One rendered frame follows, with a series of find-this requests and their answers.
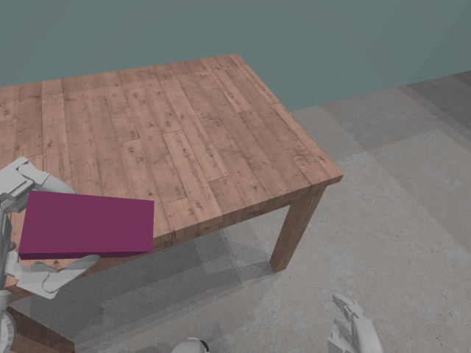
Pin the robot right hand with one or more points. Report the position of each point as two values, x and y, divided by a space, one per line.
361 337

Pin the robot left hand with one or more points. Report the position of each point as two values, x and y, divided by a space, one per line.
16 180

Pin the table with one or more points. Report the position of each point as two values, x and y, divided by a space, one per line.
205 139

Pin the left robot foot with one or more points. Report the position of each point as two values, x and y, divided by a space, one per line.
205 345

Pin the sponge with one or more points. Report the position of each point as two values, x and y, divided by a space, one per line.
72 226

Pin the left robot shin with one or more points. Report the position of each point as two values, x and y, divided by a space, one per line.
194 340

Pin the left robot forearm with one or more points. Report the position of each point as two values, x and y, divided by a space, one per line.
7 322

